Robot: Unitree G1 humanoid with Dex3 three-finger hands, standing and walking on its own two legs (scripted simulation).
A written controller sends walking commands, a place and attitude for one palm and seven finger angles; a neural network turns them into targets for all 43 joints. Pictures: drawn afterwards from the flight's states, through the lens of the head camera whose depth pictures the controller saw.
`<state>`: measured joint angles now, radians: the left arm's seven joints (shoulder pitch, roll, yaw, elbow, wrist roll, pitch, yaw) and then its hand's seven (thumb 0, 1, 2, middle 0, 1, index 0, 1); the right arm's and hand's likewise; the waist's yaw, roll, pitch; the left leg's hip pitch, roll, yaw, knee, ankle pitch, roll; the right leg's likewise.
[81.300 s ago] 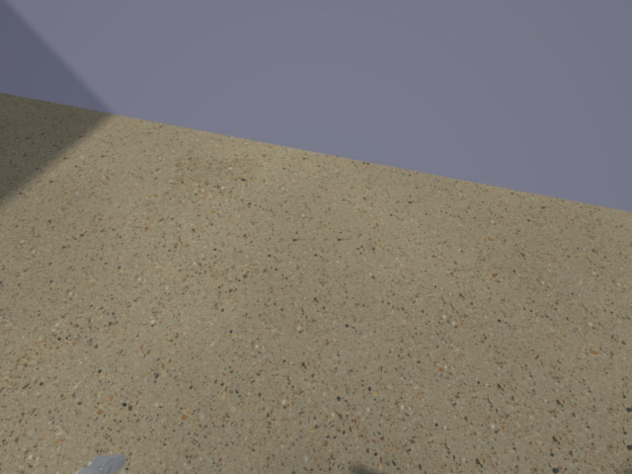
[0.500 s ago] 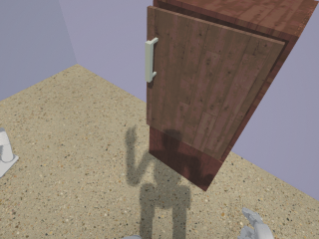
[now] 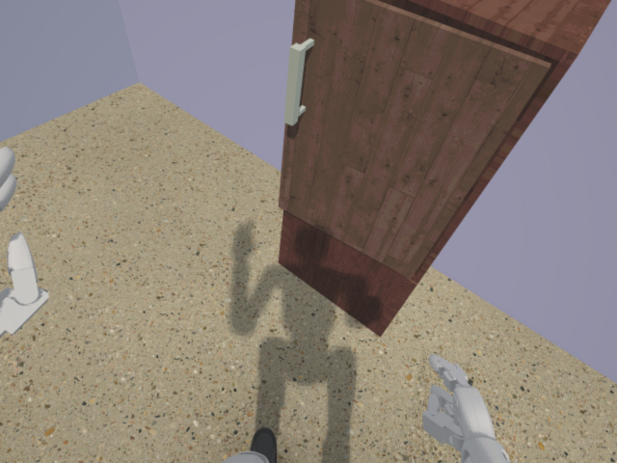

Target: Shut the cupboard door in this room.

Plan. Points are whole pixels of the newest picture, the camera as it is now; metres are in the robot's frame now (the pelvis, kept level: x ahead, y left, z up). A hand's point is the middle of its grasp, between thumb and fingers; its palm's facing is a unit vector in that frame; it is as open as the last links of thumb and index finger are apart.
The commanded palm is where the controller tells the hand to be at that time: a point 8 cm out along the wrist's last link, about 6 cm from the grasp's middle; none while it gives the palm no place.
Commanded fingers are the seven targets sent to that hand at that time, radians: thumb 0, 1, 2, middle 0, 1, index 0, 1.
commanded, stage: step back with the hand held close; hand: left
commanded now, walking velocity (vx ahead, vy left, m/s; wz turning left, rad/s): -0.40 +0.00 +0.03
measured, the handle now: (299, 83) +0.76 +0.11 +0.07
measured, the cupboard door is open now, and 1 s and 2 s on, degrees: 6 6 6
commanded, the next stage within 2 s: stop stepping back and stand still in 0.02 s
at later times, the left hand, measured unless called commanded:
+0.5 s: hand out of the picture +0.09 +0.28 +0.17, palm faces +0.42 -0.83 -0.37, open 7.4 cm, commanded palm +0.02 +0.32 +0.18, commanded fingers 0.00 0.90 0.90 -0.20 -0.30 -0.20 -0.30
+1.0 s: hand out of the picture +0.01 +0.30 +0.19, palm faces +0.41 -0.79 -0.46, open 7.4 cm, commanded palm -0.03 +0.34 +0.18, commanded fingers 0.00 0.90 0.90 -0.20 -0.30 -0.20 -0.30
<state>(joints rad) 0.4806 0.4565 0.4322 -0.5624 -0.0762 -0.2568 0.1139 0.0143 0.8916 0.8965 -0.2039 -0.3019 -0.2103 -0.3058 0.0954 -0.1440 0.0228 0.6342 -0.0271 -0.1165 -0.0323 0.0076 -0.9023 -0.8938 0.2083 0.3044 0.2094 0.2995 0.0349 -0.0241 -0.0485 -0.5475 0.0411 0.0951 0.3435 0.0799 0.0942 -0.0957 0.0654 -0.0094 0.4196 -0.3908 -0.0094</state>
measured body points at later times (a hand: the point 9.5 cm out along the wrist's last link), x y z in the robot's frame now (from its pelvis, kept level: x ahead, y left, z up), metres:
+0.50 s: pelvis -0.10 +0.01 +0.00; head -0.12 +0.05 +0.45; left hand +0.07 +0.32 +0.19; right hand +0.01 -0.23 -0.08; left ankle +0.06 +0.07 -0.73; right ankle -0.16 -0.11 -0.73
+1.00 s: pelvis -0.17 +0.05 +0.00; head -0.20 +0.07 +0.45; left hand -0.02 +0.34 +0.21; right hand -0.02 -0.18 -0.07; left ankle -0.10 +0.15 -0.67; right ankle -0.16 -0.02 -0.73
